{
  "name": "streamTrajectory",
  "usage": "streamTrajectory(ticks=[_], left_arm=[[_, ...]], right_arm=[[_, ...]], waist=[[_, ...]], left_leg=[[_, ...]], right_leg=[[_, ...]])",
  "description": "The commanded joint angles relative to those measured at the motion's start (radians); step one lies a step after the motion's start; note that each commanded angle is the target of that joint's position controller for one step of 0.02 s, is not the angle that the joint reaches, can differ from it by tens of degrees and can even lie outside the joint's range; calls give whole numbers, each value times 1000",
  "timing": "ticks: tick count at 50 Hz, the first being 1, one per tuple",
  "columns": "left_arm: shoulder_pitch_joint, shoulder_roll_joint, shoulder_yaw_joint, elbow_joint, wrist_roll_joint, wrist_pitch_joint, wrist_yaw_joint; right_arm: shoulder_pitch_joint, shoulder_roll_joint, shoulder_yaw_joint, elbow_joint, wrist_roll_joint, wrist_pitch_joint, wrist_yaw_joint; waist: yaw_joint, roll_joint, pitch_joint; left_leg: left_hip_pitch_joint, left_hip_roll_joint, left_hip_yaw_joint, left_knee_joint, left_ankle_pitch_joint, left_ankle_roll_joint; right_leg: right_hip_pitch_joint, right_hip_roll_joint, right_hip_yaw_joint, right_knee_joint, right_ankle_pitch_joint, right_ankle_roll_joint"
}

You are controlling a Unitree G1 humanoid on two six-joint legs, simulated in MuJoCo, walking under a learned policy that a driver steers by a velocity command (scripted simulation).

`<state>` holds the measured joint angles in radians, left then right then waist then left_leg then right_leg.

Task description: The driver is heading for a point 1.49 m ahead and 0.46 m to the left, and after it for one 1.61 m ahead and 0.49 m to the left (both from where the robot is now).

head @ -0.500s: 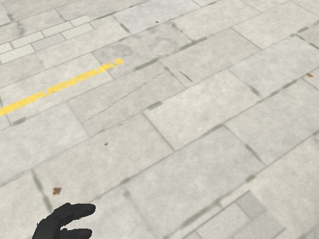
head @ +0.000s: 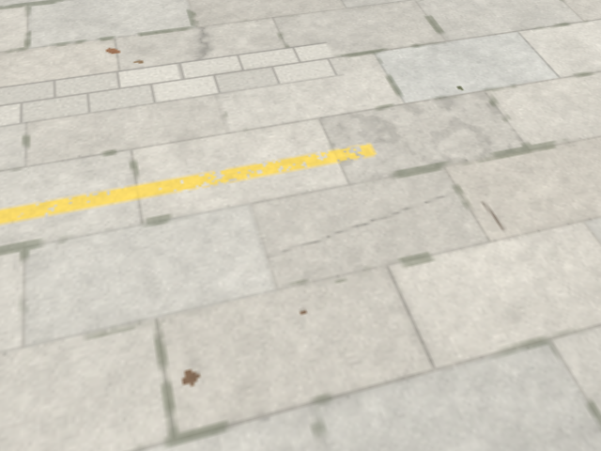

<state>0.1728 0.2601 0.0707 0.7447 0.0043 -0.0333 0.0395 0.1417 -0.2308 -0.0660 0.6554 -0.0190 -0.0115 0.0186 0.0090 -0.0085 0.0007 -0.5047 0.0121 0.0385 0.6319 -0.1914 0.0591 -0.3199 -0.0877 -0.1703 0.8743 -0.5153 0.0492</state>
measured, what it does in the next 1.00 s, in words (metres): steps on the spot, turning left: right foot, then left foot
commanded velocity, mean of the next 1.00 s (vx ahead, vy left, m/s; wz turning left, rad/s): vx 0.01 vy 0.00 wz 0.45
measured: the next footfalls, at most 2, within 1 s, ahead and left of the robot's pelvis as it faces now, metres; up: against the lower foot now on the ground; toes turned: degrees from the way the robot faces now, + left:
right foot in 0.40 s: +0.09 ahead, -0.13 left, +0.00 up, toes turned +18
left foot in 0.80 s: -0.02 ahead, +0.12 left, +0.00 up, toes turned +27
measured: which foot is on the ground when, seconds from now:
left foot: down 0.00-0.40, up 0.42-0.78, down 0.80-1.00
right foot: up 0.00-0.38, down 0.40-0.80, up 0.82-1.00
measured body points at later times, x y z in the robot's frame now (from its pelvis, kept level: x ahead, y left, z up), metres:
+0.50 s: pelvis +0.01 -0.03 +0.01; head +0.04 -0.05 +0.46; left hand +0.07 +0.27 -0.07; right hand +0.26 -0.24 -0.08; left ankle +0.02 +0.09 -0.66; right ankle +0.05 -0.14 -0.72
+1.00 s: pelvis -0.01 +0.00 +0.02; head -0.01 +0.02 +0.46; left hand -0.03 +0.29 -0.10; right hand +0.25 -0.11 -0.06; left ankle -0.06 +0.10 -0.72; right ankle +0.05 -0.14 -0.69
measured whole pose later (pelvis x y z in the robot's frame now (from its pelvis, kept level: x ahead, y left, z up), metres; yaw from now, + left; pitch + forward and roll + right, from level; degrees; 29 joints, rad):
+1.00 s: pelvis -0.01 +0.00 +0.02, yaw +27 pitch +2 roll +0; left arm 0.22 0.26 0.04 0.72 0.01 0.02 0.02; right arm 0.15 -0.18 -0.01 0.60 -0.02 0.01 0.00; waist 0.02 -0.03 -0.02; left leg -0.29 -0.02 0.00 0.53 -0.27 0.03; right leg -0.40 -0.07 0.01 0.79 -0.43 0.09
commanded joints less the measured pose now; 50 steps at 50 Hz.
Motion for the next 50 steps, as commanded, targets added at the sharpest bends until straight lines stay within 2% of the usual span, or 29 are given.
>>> streamTrajectory(ticks=[1, 3, 4, 6, 7, 9, 11, 16, 19, 20, 21, 22, 23, 24, 25, 26, 29, 31, 33, 35, 36, 38, 39, 40, 41, 42, 43, 46, 50], left_arm=[[-29, 76, 7, -109, -14, -8, -7], [-66, 74, 11, -104, 11, 7, 7], [-69, 82, 16, -117, 16, 13, 13], [-61, 61, 11, -126, 14, 18, 14], [-54, 56, 9, -120, 4, 19, 22], [-63, 40, 0, -121, 2, 21, 29], [-47, 44, 4, -111, -2, 29, 31], [-73, 50, 6, -128, -7, 13, 2], [30, 67, 22, -99, -11, 2, -12], [84, 125, 39, -95, 9, 5, -10], [74, 212, 60, -88, 44, 11, -8], [24, 181, 56, -123, 64, 1, -9], [-50, 122, 38, -159, 53, -2, 2], [-111, 89, 27, -176, 32, -1, 6], [-130, 77, 21, -182, 12, -2, 7], [-117, 78, 16, -182, 6, -1, 10], [-42, 91, 15, -167, 18, 14, 17], [16, 113, 22, -153, 14, 25, 21], [10, 146, 30, -151, 9, 32, 15], [27, 168, 34, -140, -1, 36, 2], [31, 169, 33, -136, -6, 37, -3], [15, 147, 22, -124, -25, 39, -7], [62, 116, 11, -98, -27, 33, -10], [76, 59, -10, -107, 4, 19, -17], [48, 5, -35, -138, 32, 3, -21], [-34, 77, -17, -152, 22, 5, -13], [-43, 93, -11, -148, 6, 11, -15], [6, 88, -2, -111, 15, 35, -12], [50, 39, -18, -88, 8, 37, -16]], right_arm=[[159, -211, -60, -79, -9, -17, -21], [43, -141, -40, -107, 27, -11, -37], [8, -136, -36, -116, 29, -3, -43], [6, -143, -39, -119, 10, 4, -51], [10, -153, -43, -119, 12, 4, -59], [21, -169, -52, -120, 16, 4, -69], [18, -176, -55, -127, 23, 17, -64], [21, -179, -58, -137, 17, 36, -52], [8, -167, -56, -140, 34, 49, -54], [13, -130, -46, -147, 34, 49, -54], [-35, -110, -42, -180, 49, 39, -50], [-28, -175, -63, -176, 21, 20, -40], [9, -207, -77, -141, 26, 20, -30], [56, -198, -77, -102, 32, 33, -28], [78, -180, -71, -83, 28, 45, -29], [77, -153, -60, -83, 30, 51, -28], [-14, -112, -36, -122, 43, 55, -31], [-64, -80, -15, -154, 33, 49, -30], [-64, -55, 3, -165, 30, 43, -22], [-42, -74, 0, -160, 32, 43, -16], [-25, -86, -4, -154, 33, 42, -14], [57, -80, -6, -121, 30, 39, -10], [80, -99, -9, -120, 25, 39, -13], [108, -162, -20, -136, 14, 38, -25], [44, -195, -16, -148, -9, 37, -28], [67, -122, -1, -147, -17, 26, -22], [48, -94, 12, -135, -21, 14, -19], [-33, -117, 9, -136, 2, 2, -23], [-38, -73, 22, -121, 0, 5, -19]], waist=[[-78, 191, -323], [-32, 55, -225], [-6, 68, -206], [11, 107, -206], [11, 101, -205], [1, 112, -214], [-3, 152, -211], [-32, 186, -167], [19, 186, -146], [26, 92, -156], [6, -258, -76], [2, -289, -84], [-29, -185, -90], [-59, -122, -75], [-58, -99, -57], [-49, -93, -45], [5, -120, -27], [41, -136, -67], [42, -168, -92], [47, -193, -97], [44, -197, -98], [-4, -188, -99], [-11, -155, -105], [5, 10, -170], [36, 289, -149], [-42, 257, -155], [-29, 233, -133], [4, 176, -94], [7, 155, -93]], left_leg=[[564, 342, -538, -222, 645, 339], [399, 246, -422, -229, 399, 219], [308, 217, -390, -244, 352, 197], [244, 175, -364, -255, 353, 185], [239, 166, -358, -259, 344, 171], [242, 155, -378, -255, 267, 155], [208, 141, -401, -279, 112, 149], [194, 132, -512, -287, -82, 142], [110, 72, -502, -242, -135, 91], [-25, 21, -440, -114, -253, 40], [-258, -146, -179, 134, -360, -24], [-289, -97, -181, 408, -401, -71], [-254, -74, -198, 555, -331, -87], [-222, -64, -178, 622, -272, -102], [-224, -57, -163, 692, -213, -117], [-223, -49, -149, 746, -179, -130], [-260, -14, -93, 615, -101, -160], [-213, 10, -78, 466, -139, -173], [-86, 19, -42, 315, -227, -164], [9, -1, 7, 198, -279, -147], [47, -10, 17, 125, -249, -135], [205, -31, 37, -150, -62, -83], [329, -17, -7, -263, 57, -51], [512, 144, -213, -242, 368, -6], [474, 316, -372, -223, 538, 142], [412, 330, -398, -253, 445, 226], [399, 298, -360, -263, 377, 210], [309, 234, -276, -259, 356, 154], [262, 190, -219, -244, 289, 148]], right_leg=[[-411, 89, 232, 511, -109, 31], [-412, 40, 253, 415, 33, 12], [-357, 37, 248, 358, 70, 12], [-300, 68, 230, 295, 111, 15], [-296, 78, 231, 237, 124, 16], [-280, 91, 243, 134, 147, 21], [-228, 103, 240, 66, 155, 19], [-142, 129, 242, -134, 140, -9], [61, 119, 216, -408, 246, -58], [197, -40, 337, -467, 240, -117], [200, -245, 594, -565, 351, -250], [139, -366, 729, -595, 440, -342], [110, -310, 621, -570, 464, -313], [76, -230, 498, -551, 467, -255], [69, -186, 425, -544, 473, -229], [60, -170, 373, -547, 494, -230], [140, -134, 275, -551, 471, -237], [202, -155, 276, -533, 512, -255], [179, -165, 248, -512, 557, -265], [161, -185, 253, -495, 583, -282], [161, -194, 263, -480, 599, -282], [126, -178, 246, -411, 628, -241], [66, -152, 222, -374, 579, -180], [-69, -81, 150, -218, 362, -80], [-213, 4, 101, -153, 26, 1], [-205, -6, 164, -80, -65, 28], [-206, -12, 188, -42, -44, 32], [-155, -9, 208, 1, 39, 43], [-42, 13, 186, -126, 114, 39]])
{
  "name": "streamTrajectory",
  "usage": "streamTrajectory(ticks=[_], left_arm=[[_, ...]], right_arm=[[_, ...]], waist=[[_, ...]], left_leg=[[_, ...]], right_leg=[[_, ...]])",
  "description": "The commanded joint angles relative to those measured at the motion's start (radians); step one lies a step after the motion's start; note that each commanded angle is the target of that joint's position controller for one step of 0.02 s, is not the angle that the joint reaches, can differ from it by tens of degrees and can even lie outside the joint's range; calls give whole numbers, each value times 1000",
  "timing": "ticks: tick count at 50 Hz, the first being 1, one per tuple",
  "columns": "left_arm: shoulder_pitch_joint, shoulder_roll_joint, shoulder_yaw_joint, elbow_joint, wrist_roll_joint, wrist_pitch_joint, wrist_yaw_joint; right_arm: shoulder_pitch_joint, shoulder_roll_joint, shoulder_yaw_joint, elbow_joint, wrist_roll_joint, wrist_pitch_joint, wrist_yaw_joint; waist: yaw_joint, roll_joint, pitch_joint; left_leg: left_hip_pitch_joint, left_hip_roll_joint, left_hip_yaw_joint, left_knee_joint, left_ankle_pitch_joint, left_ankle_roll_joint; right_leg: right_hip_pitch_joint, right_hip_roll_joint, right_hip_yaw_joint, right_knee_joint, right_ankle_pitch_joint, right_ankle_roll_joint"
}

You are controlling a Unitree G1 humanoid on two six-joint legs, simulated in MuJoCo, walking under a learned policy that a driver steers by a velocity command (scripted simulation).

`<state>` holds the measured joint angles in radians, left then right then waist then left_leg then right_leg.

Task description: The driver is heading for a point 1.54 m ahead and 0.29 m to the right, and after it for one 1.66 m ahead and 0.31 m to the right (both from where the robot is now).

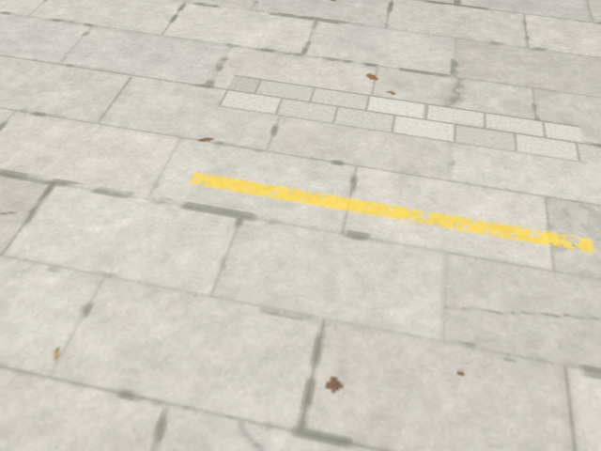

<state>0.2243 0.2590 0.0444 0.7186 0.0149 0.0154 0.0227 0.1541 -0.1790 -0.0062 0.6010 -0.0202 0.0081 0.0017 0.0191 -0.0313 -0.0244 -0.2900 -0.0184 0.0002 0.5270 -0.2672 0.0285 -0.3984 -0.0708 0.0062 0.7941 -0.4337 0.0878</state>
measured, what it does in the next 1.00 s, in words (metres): steps on the spot: right foot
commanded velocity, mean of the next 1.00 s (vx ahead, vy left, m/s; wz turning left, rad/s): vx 0.04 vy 0.00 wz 0.03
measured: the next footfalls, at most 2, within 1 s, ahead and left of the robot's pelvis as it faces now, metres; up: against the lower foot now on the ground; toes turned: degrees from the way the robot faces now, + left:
right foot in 0.08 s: +0.04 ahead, -0.15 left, +0.00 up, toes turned -1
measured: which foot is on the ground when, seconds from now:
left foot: down 0.00-1.00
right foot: up 0.00-0.06, down 0.08-1.00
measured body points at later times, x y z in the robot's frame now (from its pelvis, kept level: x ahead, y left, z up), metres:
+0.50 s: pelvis +0.00 -0.02 -0.01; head +0.00 -0.02 +0.44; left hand +0.11 +0.22 -0.13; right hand +0.12 -0.26 -0.12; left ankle +0.00 +0.11 -0.73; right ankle +0.00 -0.15 -0.73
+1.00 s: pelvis +0.04 -0.03 -0.01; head +0.03 -0.03 +0.44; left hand +0.09 +0.22 -0.15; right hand +0.08 -0.28 -0.15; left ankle +0.00 +0.11 -0.73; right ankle +0.00 -0.15 -0.73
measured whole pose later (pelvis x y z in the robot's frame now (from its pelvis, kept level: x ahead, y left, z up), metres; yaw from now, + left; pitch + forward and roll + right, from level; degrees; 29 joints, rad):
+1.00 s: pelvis +0.04 -0.03 -0.01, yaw -1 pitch +1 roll +0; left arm 0.35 0.20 0.04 0.85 -0.03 -0.07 0.02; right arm 0.38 -0.19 -0.05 0.84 0.03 -0.04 -0.03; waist 0.00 0.00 -0.04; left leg -0.27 0.01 -0.03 0.67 -0.41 0.02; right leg -0.27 -0.01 0.01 0.69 -0.46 -0.06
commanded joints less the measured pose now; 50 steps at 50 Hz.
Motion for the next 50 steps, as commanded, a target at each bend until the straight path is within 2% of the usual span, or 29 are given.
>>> streamTrajectory(ticks=[1, 2, 3, 4, 5, 6, 7, 8, 10, 14, 21, 39, 40, 41, 43, 45, 46, 48, 49, 50], left_arm=[[-1, 35, 5, -64, -4, -14, 0], [11, 26, 1, -60, -2, -17, -1], [16, 31, -1, -60, 10, -21, -3], [20, 61, 2, -69, 22, -25, -1], [16, 120, 15, -80, 17, -26, 4], [-4, 125, 24, -65, -3, -26, 2], [-6, 75, 13, -69, -2, -29, -2], [-8, 56, 7, -62, 7, -31, 1], [-2, 40, 2, -58, 6, -39, 5], [15, 38, 0, -54, 3, -42, 10], [28, 24, -2, -36, -2, -47, 16], [62, 3, 3, 54, -7, -47, 18], [87, 0, 4, 70, -9, -45, 19], [94, 15, 12, 79, -18, -42, 21], [80, 26, 17, 70, -28, -47, 27], [78, 13, 12, 64, -35, -71, 22], [70, 6, 10, 61, -36, -85, 16], [44, -20, 4, 49, -40, -114, -1], [40, -29, 2, 45, -47, -126, -10], [46, -24, 1, 45, -50, -134, -17]], right_arm=[[-49, -115, -34, -62, 4, -12, -1], [-53, -105, -30, -56, 10, -10, 0], [-26, -95, -27, -40, 15, -13, 2], [7, -84, -24, -23, 8, -19, 1], [32, -91, -27, -21, 2, -25, 4], [42, -98, -30, -17, 0, -25, 3], [-1, -126, -38, -14, 2, -23, -4], [-19, -117, -41, -18, 9, -20, -9], [-5, -94, -37, -11, 10, -14, -13], [24, -81, -39, 13, 10, -18, -12], [67, -80, -46, 48, 14, -19, -29], [124, -76, -56, 139, 18, -14, -51], [147, -74, -57, 155, 20, -12, -52], [161, -87, -65, 165, 28, -9, -54], [158, -102, -70, 162, 39, -16, -57], [181, -107, -71, 170, 46, -41, -52], [205, -117, -74, 178, 48, -54, -47], [253, -154, -83, 192, 54, -71, -35], [254, -171, -84, 192, 56, -75, -30], [228, -176, -83, 182, 57, -77, -27]], waist=[[-3, 178, -62], [10, 167, -56], [13, 143, -50], [1, 112, -49], [-35, 29, -21], [-43, -65, -3], [-10, -34, 20], [-11, -31, 22], [-11, -28, 26], [-10, 5, 13], [-12, 38, 15], [-15, 37, 35], [-15, 37, 11], [-17, 35, 30], [-18, 38, 124], [-22, 68, 166], [-32, 95, 161], [-45, 188, 137], [-37, 222, 137], [-20, 224, 149]], left_leg=[[46, 214, -185, -132, 314, 174], [32, 199, -181, -122, 240, 157], [5, 179, -178, -122, 156, 122], [-28, 150, -172, -113, 42, 79], [-71, 105, -143, -110, -54, 47], [-41, 59, -83, -103, -69, 15], [-13, 52, -68, -75, -62, 1], [-6, 53, -63, -64, -52, 2], [-11, 53, -63, -60, -19, 6], [-1, 52, -56, -46, 16, 2], [14, 53, -49, -30, 69, -16], [45, 57, -44, -38, 131, -23], [54, 43, -29, -37, 22, -18], [33, 25, -18, -30, -172, -3], [-59, 41, -55, -52, -437, 32], [-73, 83, -125, -77, -495, 70], [-46, 115, -179, -98, -507, 94], [23, 222, -368, -200, -558, 170], [27, 270, -458, -249, -553, 206], [-2, 286, -482, -263, -506, 217]], right_leg=[[62, 1, 6, -118, 66, -5], [114, 7, -1, -234, 163, -15], [181, 2, 13, -324, 304, -28], [236, -32, 61, -334, 397, -42], [244, -53, 67, -314, 428, -67], [168, -30, 47, -305, 268, -95], [115, -11, 43, -328, 189, -94], [103, -7, 40, -336, 178, -84], [114, -1, 32, -332, 200, -75], [124, 5, 27, -318, 204, -78], [130, 16, 21, -314, 229, -84], [141, 31, 8, -332, 271, -84], [150, 46, -7, -330, 165, -90], [127, 61, -16, -319, -3, -107], [40, 50, 10, -320, -242, -140], [-17, 39, 29, -281, -255, -156], [-46, 43, 22, -237, -221, -156], [-93, 75, -25, -108, -97, -149], [-84, 82, -28, -78, -45, -161], [-46, 78, -21, -104, -35, -183]])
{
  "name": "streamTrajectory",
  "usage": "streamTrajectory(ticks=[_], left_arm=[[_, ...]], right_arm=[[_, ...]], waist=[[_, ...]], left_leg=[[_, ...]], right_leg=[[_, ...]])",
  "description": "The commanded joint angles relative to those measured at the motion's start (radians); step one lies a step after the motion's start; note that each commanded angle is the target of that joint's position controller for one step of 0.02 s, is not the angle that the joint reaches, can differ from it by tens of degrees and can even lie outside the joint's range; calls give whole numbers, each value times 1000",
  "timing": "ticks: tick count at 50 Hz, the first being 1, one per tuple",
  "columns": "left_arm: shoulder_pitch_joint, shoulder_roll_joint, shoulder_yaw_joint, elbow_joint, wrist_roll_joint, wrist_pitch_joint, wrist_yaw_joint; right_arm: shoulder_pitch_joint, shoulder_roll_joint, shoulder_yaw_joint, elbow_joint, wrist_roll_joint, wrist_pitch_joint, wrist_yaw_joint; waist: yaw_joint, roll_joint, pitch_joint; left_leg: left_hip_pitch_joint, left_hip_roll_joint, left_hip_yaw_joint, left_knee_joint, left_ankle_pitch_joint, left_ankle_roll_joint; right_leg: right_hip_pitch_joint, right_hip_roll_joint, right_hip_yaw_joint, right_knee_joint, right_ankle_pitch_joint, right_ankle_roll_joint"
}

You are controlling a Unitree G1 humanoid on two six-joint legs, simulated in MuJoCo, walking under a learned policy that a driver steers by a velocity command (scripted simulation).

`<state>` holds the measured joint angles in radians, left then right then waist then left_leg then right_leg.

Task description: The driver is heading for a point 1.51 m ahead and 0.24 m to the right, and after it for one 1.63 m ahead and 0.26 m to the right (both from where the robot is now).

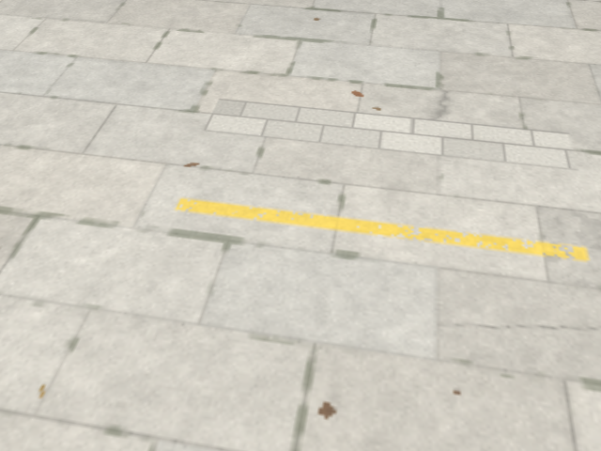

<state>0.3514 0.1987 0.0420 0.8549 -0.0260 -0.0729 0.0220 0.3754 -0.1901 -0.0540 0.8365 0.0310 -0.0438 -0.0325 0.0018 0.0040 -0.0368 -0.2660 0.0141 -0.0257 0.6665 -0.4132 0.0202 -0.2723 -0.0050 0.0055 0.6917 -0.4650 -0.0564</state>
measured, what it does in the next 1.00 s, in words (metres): walks ahead: left foot, then right foot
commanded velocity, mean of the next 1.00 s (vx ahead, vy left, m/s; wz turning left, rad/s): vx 0.45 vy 0.00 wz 0.00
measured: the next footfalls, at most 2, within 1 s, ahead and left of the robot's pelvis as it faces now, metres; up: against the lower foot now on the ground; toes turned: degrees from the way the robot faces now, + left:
left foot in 0.44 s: +0.38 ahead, +0.13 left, +0.00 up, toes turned +3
right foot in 0.98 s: +0.66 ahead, -0.11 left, +0.00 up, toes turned -2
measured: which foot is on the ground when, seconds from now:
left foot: down 0.00-0.06, up 0.08-0.42, down 0.44-1.00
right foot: down 0.00-0.44, up 0.46-0.96, down 0.98-1.00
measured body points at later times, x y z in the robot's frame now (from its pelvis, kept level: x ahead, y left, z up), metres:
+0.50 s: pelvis +0.23 +0.04 -0.01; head +0.27 +0.04 +0.44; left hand +0.20 +0.30 -0.14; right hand +0.45 -0.19 -0.08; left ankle +0.34 +0.13 -0.72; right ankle +0.01 -0.12 -0.64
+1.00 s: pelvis +0.51 +0.00 +0.00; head +0.54 -0.02 +0.45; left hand +0.72 +0.23 -0.08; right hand +0.50 -0.28 -0.14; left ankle +0.34 +0.13 -0.71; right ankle +0.62 -0.11 -0.72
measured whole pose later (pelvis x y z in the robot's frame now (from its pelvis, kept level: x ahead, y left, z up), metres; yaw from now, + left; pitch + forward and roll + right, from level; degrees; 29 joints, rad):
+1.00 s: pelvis +0.51 +0.00 +0.00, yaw +0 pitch +3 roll +2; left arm 0.07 0.24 0.03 0.71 -0.01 -0.10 -0.04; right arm 0.38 -0.29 -0.05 0.90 0.01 -0.05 0.00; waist -0.07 -0.01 0.00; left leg -0.04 0.01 0.04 0.50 -0.44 0.00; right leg -0.51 -0.04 -0.03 0.54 -0.08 -0.06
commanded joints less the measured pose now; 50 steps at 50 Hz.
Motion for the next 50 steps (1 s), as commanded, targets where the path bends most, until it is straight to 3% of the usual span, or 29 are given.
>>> streamTrajectory(ticks=[1, 2, 3, 4, 5, 6, 8, 10, 12, 14, 16, 18, 19, 21, 22, 23, 24, 25, 26, 27, 28, 29, 34, 38, 42, 46, 48, 49, 50], left_arm=[[-29, 37, 4, -74, -11, -51, -23], [85, 53, 10, -31, -10, -54, -26], [220, 143, 37, 21, -3, -58, -26], [343, 259, 71, 47, 5, -54, -33], [321, 195, 48, 25, 22, -49, -30], [278, 143, 29, 6, 35, -48, -28], [228, 123, 14, 5, 29, -28, -22], [198, 67, -9, 14, 26, -9, -15], [120, 79, -12, -9, 17, -2, 0], [111, 149, 4, -17, 12, -11, 12], [137, 202, 22, -8, 0, -19, 13], [151, 206, 27, 2, -1, -12, 8], [148, 214, 33, 3, 7, -6, 7], [133, 214, 35, -6, 23, 11, 2], [136, 174, 20, -34, 41, 11, 1], [299, -10, -30, -43, 30, -9, -10], [230, 92, -6, -28, 0, -35, -19], [99, 157, 13, -73, -26, -44, -24], [22, 168, 13, -94, -15, -48, -18], [-4, 164, 18, -99, 4, -42, -14], [27, 149, 20, -96, 7, -28, -15], [49, 132, 19, -90, 6, -14, -13], [-80, 124, 16, -135, 28, 10, -4], [-228, 107, 8, -163, 24, -6, -16], [-351, 100, 0, -200, 11, -18, -39], [-366, 132, 8, -228, 8, -28, -64], [-226, 173, 30, -194, 14, -33, -63], [-49, 231, 58, -145, 18, -34, -53], [103, 344, 84, -126, 41, -31, -45]], right_arm=[[-48, -160, -30, -69, 5, -27, 11], [-155, -133, -21, -104, 3, -25, 14], [-242, -81, -6, -147, 2, -38, 16], [-267, -97, -11, -181, -4, -63, 10], [-252, -134, -19, -176, -2, -77, 12], [-253, -121, -15, -172, 15, -79, 22], [-278, -79, 0, -189, 15, -76, 37], [-270, -48, 8, -196, 6, -65, 55], [-306, -32, 22, -219, -9, -60, 74], [-375, -16, 35, -245, -18, -60, 84], [-414, -69, 22, -263, -5, -54, 82], [-417, -120, 6, -270, -2, -53, 79], [-385, -147, -6, -267, -3, -53, 75], [-120, -218, -45, -192, -4, -41, 61], [58, -285, -63, -157, -14, -32, 45], [101, -356, -68, -134, -36, -41, 58], [77, -253, -46, -133, -32, -42, 57], [-8, -211, -34, -130, -24, -43, 54], [-94, -190, -28, -142, -22, -46, 55], [-148, -170, -23, -143, -33, -51, 60], [-176, -147, -17, -138, -46, -59, 62], [-186, -136, -16, -128, -44, -66, 64], [-122, -185, -25, -68, -36, -80, 49], [-62, -215, -28, -45, -24, -65, 35], [11, -236, -29, -7, -11, -49, 34], [21, -251, -35, 17, -7, -26, 33], [-18, -260, -35, 15, -8, -14, 31], [-19, -225, -22, 8, -17, -12, 29], [58, -133, 9, -27, -33, -26, 32]], waist=[[36, 188, 160], [102, 147, 149], [148, -60, 122], [184, -325, 75], [153, -261, 74], [121, -163, 105], [82, -37, 135], [45, -59, 150], [21, -62, 162], [31, -92, 139], [30, -113, 145], [19, -115, 136], [-7, -128, 100], [-134, -132, -70], [-190, -26, -206], [-82, 321, -384], [-116, 239, -336], [-95, 166, -146], [-61, 46, -69], [-24, 16, -25], [19, 54, -22], [37, 76, -15], [31, 32, 74], [-27, 20, 84], [-83, 32, 107], [-68, 62, 96], [20, 74, 15], [90, 48, -106], [98, -142, -288]], left_leg=[[-78, 235, -410, -368, -276, 207], [-169, 166, -279, -276, -123, 152], [-326, 23, -61, 4, 121, 58], [-569, -68, 57, 355, 126, -14], [-702, -41, -23, 539, -106, -7], [-792, 1, -42, 664, -97, 14], [-872, 68, -23, 704, 5, 33], [-791, 104, 11, 619, 72, 22], [-602, 91, 50, 387, 235, -3], [-337, 52, 84, 131, 399, -19], [-284, 27, 76, 25, 411, -7], [-271, 4, 76, -70, 390, 29], [-218, -16, 83, -82, 377, 49], [131, -62, 117, -95, 358, 103], [463, 132, -108, -57, 320, 158], [703, 384, -654, -254, 42, 326], [623, 363, -803, -405, -83, 301], [467, 341, -634, -409, -68, 255], [294, 309, -489, -420, 47, 233], [155, 265, -387, -443, 148, 220], [73, 229, -313, -472, 186, 214], [28, 210, -271, -502, 192, 221], [-15, 197, -149, -571, 291, 251], [58, 172, -73, -563, 350, 211], [156, 193, -52, -525, 334, 193], [278, 246, -80, -431, 405, 169], [285, 209, -42, -258, 682, 135], [195, 149, 8, -37, 727, 101], [-158, 34, 70, 368, 424, 33]], right_leg=[[-73, 9, -12, -86, 17, -59], [88, -1, 16, -195, 60, -74], [284, -93, 203, -290, 107, -110], [522, -280, 540, -410, 277, -203], [557, -359, 645, -430, 393, -256], [569, -360, 586, -412, 436, -258], [540, -323, 415, -453, 501, -210], [425, -253, 266, -510, 506, -148], [231, -177, 129, -564, 515, -117], [83, -139, 55, -627, 483, -106], [155, -189, 74, -643, 503, -112], [280, -224, 71, -559, 704, -97], [324, -237, 67, -476, 882, -80], [260, -181, 12, -131, 1098, -37], [1, -129, -2, 200, 775, -6], [-305, 77, 65, 575, -50, 47], [-412, 42, 175, 719, -65, 33], [-493, -15, 126, 748, 19, 21], [-455, -77, 98, 696, 124, 13], [-398, -111, 87, 645, 178, 11], [-330, -141, 100, 611, 213, 9], [-300, -150, 97, 582, 221, 14], [-431, -172, 78, 387, 372, 63], [-432, -141, 40, 107, 556, 68], [-402, -105, 9, -67, 568, 63], [-361, -74, 2, -159, 418, 11], [-154, -17, -51, -210, 373, -30], [105, -34, -32, -189, 398, -68], [521, -298, 342, -177, 374, -200]])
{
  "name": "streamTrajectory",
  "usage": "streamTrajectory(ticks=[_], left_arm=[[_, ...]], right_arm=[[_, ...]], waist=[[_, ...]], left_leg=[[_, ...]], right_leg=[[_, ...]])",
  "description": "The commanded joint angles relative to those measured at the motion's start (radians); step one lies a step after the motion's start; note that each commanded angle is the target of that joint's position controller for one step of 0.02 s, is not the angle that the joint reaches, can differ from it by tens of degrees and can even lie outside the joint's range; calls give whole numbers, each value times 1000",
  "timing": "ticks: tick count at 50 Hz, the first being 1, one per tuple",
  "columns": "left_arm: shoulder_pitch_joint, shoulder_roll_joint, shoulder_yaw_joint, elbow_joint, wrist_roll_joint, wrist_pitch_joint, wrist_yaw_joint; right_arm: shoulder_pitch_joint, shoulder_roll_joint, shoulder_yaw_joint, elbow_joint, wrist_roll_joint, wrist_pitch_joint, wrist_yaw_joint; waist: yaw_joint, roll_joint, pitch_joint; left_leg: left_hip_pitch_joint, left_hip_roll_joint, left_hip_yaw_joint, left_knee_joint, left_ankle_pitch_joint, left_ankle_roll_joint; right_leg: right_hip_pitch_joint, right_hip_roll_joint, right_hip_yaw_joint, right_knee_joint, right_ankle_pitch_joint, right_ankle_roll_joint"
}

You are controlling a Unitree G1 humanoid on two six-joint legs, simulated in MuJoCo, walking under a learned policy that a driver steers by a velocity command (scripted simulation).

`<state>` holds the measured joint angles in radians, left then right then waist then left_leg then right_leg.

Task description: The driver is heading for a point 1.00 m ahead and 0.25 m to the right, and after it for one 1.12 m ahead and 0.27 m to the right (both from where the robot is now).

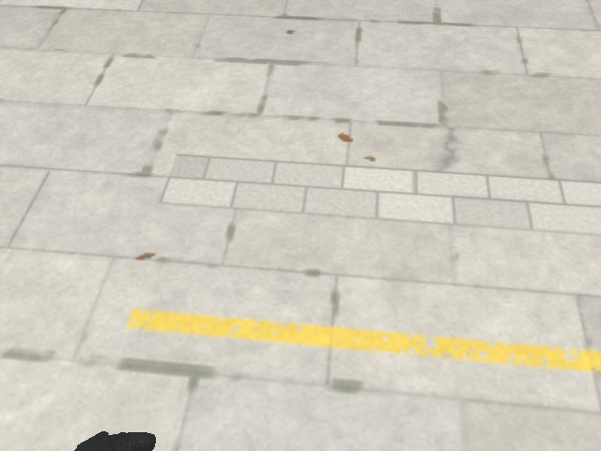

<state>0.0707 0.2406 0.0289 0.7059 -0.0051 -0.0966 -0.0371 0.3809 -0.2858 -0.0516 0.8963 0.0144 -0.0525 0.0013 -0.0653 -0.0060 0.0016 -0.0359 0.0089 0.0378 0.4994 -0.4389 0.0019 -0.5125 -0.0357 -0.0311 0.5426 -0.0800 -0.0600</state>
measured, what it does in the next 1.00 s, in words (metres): walks ahead: left foot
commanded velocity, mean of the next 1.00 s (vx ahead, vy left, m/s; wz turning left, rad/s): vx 0.50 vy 0.00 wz -0.10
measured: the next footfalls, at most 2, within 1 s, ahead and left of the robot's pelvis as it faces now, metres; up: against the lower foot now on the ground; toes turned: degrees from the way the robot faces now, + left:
left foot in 0.54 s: +0.46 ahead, +0.13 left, +0.00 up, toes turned +2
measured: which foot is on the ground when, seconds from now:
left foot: down 0.00-0.00, up 0.02-0.52, down 0.54-1.00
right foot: down 0.00-0.54, up 0.56-1.00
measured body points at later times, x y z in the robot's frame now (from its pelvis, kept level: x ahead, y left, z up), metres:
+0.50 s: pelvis +0.27 +0.01 +0.01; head +0.30 +0.01 +0.46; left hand +0.25 +0.29 -0.12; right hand +0.49 -0.21 -0.08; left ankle +0.42 +0.13 -0.71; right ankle +0.12 -0.11 -0.72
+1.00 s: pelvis +0.53 +0.02 +0.02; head +0.55 +0.02 +0.46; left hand +0.74 +0.24 -0.09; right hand +0.52 -0.25 -0.12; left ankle +0.42 +0.13 -0.72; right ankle +0.69 -0.14 -0.68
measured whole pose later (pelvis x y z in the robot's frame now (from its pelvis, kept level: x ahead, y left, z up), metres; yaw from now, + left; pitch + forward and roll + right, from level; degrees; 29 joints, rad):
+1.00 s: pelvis +0.53 +0.02 +0.02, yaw -8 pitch +2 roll +2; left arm 0.12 0.25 0.05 0.77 -0.02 -0.05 -0.03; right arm 0.31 -0.26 -0.05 0.92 0.00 -0.08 0.00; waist -0.07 -0.04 0.00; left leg 0.07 -0.05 0.17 0.19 -0.30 0.03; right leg -0.66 -0.09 0.02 0.64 0.05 -0.04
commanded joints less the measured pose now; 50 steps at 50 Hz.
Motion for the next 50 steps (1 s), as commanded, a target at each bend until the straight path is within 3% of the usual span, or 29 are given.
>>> streamTrajectory(ticks=[1, 2, 3, 4, 5, 7, 9, 12, 16, 21, 24, 25, 26, 27, 28, 29, 30, 31, 32, 34, 36, 39, 44, 47, 50], left_arm=[[428, 277, 92, 41, 3, -2, 11], [381, 205, 68, 31, 0, -2, 12], [307, 171, 57, 16, 0, 1, 17], [239, 147, 49, 9, 4, 3, 15], [197, 117, 40, 4, 9, -2, 13], [179, 111, 40, 11, 11, -13, 9], [194, 130, 46, 31, 7, -22, 11], [239, 147, 51, 62, 4, -15, 25], [288, 166, 54, 94, -4, -3, 37], [348, 180, 62, 146, -14, 18, 42], [323, 199, 70, 156, -17, 31, 49], [302, 207, 72, 154, -17, 36, 50], [291, 192, 65, 151, -13, 42, 52], [299, 154, 47, 130, 4, 42, 54], [426, 25, 9, 118, 7, 21, 42], [383, 102, 24, 133, -13, -4, 38], [288, 166, 42, 100, -38, -19, 33], [223, 163, 40, 82, -36, -23, 37], [188, 154, 43, 75, -17, -21, 41], [235, 125, 46, 88, -12, 5, 42], [246, 96, 42, 94, -17, 30, 45], [170, 94, 44, 70, -14, 40, 47], [40, 69, 36, 31, -12, 31, 25], [-45, 54, 28, -12, -13, 31, 8], [-93, 60, 28, -59, -15, 34, -13]], right_arm=[[81, -3, 21, -75, -7, -41, 4], [9, -110, -7, -85, 18, -59, 10], [-80, -122, -9, -112, 29, -66, 12], [-122, -108, -7, -120, 14, -64, 9], [-126, -102, -14, -119, 1, -54, 5], [-85, -66, -10, -104, -1, -29, 4], [-99, -52, -9, -108, -6, -14, -1], [-200, -40, -7, -138, -15, -15, -3], [-333, -16, 2, -166, -8, -27, 12], [-450, -26, 4, -214, 3, -39, 38], [-412, -58, -6, -213, 1, -48, 50], [-341, -78, -18, -193, -1, -49, 47], [-190, -118, -42, -144, -4, -49, 40], [-4, -189, -65, -103, -13, -47, 29], [68, -271, -82, -83, -16, -42, 28], [69, -176, -57, -86, -2, -41, 28], [-9, -137, -43, -97, -2, -42, 24], [-85, -114, -35, -113, -6, -41, 22], [-138, -85, -27, -118, -13, -42, 25], [-174, -55, -19, -116, -26, -52, 27], [-164, -75, -26, -96, -23, -66, 24], [-129, -102, -35, -65, -29, -68, 9], [-110, -117, -32, -42, -23, -62, -6], [-59, -128, -35, -12, -17, -48, -10], [-42, -142, -41, 2, -8, -23, -12]], waist=[[162, -297, -415], [174, -198, -308], [156, -134, -198], [125, -57, -119], [91, -57, -79], [54, -77, -61], [41, -57, -32], [64, -42, 4], [112, -52, 35], [142, -60, 76], [102, -79, 46], [58, -88, 1], [-12, -71, -88], [-76, 16, -234], [-15, 281, -358], [-52, 242, -379], [-44, 183, -227], [-15, 95, -147], [14, 53, -80], [69, 90, -62], [82, 81, -32], [64, 53, 10], [17, 53, 43], [-21, 40, 75], [-23, 47, 88]], left_leg=[[-644, -78, -90, 763, -108, 22], [-754, -12, -166, 857, -82, 39], [-775, 43, -134, 844, 6, 52], [-741, 85, -111, 779, 88, 50], [-686, 118, -118, 710, 144, 46], [-607, 129, -110, 663, 198, 31], [-628, 133, -105, 602, 244, 13], [-691, 133, -97, 428, 382, -8], [-644, 98, -60, 188, 543, -5], [-660, 75, -59, 53, 492, 26], [-565, 45, -37, 11, 385, 67], [-451, 13, -6, -6, 367, 86], [-244, -18, 20, -19, 379, 113], [73, 126, -140, 20, 416, 173], [430, 360, -620, -70, 219, 339], [437, 373, -769, -181, 102, 338], [317, 341, -624, -198, 113, 290], [171, 307, -502, -215, 194, 262], [36, 270, -421, -248, 282, 249], [-83, 231, -322, -306, 356, 237], [-135, 228, -238, -353, 411, 243], [-119, 225, -140, -383, 479, 229], [-77, 195, 13, -400, 502, 172], [34, 231, 47, -376, 529, 166], [148, 269, 72, -305, 644, 150]], right_leg=[[910, -376, 762, -206, -164, -291], [839, -348, 690, -233, -239, -242], [705, -312, 538, -239, -194, -205], [559, -269, 433, -271, -110, -189], [462, -232, 363, -306, -54, -173], [369, -198, 290, -364, 14, -178], [344, -191, 227, -394, 99, -188], [375, -176, 161, -413, 162, -177], [398, -150, 93, -424, 123, -144], [535, -210, 107, -371, 115, -134], [593, -233, 111, -288, 270, -109], [590, -215, 92, -205, 428, -94], [545, -162, 53, -32, 535, -69], [349, -106, 11, 260, 332, -32], [-79, 86, 12, 635, -293, 43], [-205, 73, 159, 774, -491, 35], [-280, 19, 153, 802, -422, 19], [-256, -38, 120, 759, -326, 14], [-216, -71, 108, 693, -264, 18], [-110, -107, 119, 626, -202, 23], [-109, -115, 117, 581, -166, 37], [-194, -104, 147, 466, -29, 55], [-166, -70, 88, 202, 199, 46], [-208, -63, 60, 117, 186, 32], [-240, -46, 21, 74, 69, 5]])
